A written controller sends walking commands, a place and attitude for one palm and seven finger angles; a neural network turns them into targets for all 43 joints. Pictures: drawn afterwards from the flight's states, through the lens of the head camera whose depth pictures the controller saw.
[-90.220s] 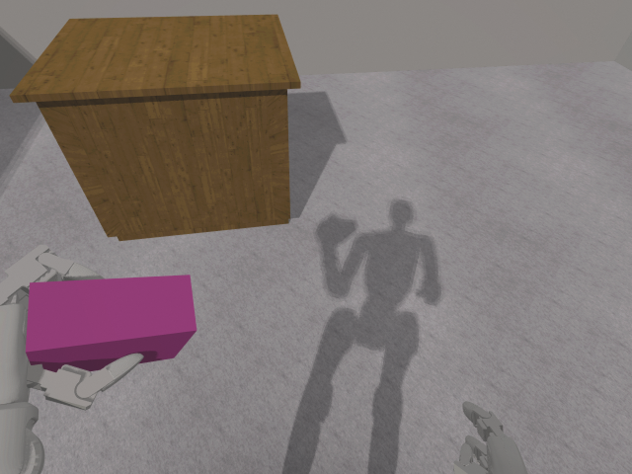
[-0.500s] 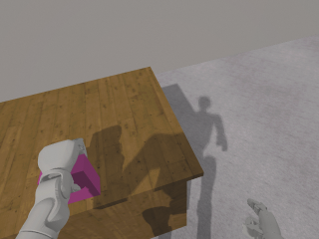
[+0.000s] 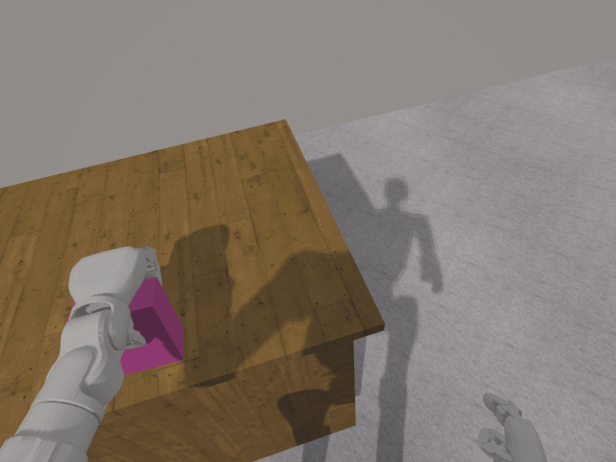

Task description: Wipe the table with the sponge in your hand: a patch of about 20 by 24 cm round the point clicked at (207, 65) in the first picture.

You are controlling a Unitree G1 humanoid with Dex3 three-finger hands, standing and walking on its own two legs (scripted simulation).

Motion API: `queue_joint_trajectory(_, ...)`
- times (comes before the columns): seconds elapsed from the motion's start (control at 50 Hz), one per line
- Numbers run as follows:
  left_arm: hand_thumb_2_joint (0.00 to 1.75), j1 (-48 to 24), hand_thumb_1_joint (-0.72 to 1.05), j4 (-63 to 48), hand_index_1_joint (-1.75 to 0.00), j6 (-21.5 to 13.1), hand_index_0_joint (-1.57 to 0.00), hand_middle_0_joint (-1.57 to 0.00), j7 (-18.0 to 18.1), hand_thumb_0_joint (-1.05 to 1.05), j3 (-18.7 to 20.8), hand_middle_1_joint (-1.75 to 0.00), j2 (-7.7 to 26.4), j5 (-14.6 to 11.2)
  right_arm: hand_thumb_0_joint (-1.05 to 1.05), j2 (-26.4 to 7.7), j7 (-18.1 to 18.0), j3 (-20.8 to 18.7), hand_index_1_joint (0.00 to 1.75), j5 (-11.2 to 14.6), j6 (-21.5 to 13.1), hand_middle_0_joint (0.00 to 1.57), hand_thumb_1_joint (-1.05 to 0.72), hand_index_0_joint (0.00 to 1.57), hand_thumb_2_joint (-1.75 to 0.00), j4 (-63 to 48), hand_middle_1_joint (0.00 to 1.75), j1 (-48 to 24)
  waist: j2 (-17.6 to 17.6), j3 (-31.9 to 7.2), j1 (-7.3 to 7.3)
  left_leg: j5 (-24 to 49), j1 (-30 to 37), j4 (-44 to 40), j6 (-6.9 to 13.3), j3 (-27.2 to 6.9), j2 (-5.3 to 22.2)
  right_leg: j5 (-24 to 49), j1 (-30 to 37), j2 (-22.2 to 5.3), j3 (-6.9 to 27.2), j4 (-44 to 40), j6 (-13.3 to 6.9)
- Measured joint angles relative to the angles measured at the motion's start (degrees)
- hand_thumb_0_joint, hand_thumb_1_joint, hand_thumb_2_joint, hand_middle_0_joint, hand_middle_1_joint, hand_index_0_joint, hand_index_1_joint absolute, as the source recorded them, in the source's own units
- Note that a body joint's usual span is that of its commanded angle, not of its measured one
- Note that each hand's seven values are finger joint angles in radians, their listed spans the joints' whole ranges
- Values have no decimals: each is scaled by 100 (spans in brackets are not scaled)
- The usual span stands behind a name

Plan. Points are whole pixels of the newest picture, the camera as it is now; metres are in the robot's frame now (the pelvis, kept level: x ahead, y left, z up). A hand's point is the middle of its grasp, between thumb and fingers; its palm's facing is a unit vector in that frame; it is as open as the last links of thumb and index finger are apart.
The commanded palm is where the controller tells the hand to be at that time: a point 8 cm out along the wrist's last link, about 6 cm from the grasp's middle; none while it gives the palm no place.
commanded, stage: wipe forward along the first lane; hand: left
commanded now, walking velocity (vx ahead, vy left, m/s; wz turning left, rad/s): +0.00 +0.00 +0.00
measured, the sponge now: (138, 337) +0.27 +0.30 -0.01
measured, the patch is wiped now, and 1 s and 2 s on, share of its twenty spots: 0.10 0.20 0.25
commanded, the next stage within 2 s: slide across to the middle lane in 1.24 s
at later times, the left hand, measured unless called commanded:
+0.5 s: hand (129, 276) +0.33 +0.32 +0.06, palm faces -0.12 -0.01 -0.99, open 9.9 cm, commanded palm +0.33 +0.33 +0.09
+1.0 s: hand (127, 249) +0.38 +0.34 +0.06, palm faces -0.14 +0.00 -0.99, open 9.9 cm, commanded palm +0.38 +0.35 +0.09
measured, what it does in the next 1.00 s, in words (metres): stands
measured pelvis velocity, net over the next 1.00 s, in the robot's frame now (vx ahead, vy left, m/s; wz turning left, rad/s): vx -0.01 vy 0.00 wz -0.01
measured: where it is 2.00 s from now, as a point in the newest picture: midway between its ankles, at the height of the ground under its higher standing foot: outside the picture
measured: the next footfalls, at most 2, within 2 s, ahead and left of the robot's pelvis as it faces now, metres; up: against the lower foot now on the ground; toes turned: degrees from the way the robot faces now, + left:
none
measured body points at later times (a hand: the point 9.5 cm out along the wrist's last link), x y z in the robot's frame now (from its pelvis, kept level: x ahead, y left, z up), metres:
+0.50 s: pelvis -0.01 -0.01 +0.00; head +0.02 -0.05 +0.44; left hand +0.33 +0.31 +0.11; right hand +0.14 -0.28 -0.14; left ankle +0.02 +0.13 -0.73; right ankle +0.00 -0.07 -0.73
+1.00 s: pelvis -0.01 +0.00 -0.01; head +0.04 -0.03 +0.44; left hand +0.38 +0.34 +0.11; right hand +0.08 -0.28 -0.14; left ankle +0.02 +0.13 -0.73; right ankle +0.00 -0.07 -0.73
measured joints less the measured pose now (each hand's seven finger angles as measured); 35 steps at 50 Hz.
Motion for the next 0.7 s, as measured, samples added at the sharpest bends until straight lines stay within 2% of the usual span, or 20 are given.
queue_joint_trajectory(0.3,105,-751,-61,1176,-138,-543,-86,-85,-7,0,321,-138,325,39,1,-76,38,-75,30,27,44,20,-91,20,-90,55,29,257,-62,-70,-162,-40,-320,142,63,-20,68,7,-306,79,-16,90,-72)
queue_joint_trajectory(0.52,105,-1247,-61,1917,-138,-919,-86,-85,165,0,458,-138,497,92,1,-117,66,-137,30,51,82,20,-91,20,-90,159,29,433,-92,-117,-240,-71,-602,295,117,-56,84,6,-566,103,-51,203,-96)
queue_joint_trajectory(0.7,105,-1969,-61,2857,-138,-1108,-86,-85,192,0,544,-138,740,193,1,-76,97,-70,30,70,110,20,-91,20,-90,169,29,493,-142,-140,-405,-82,-884,432,131,-100,113,36,-806,139,-90,258,-112)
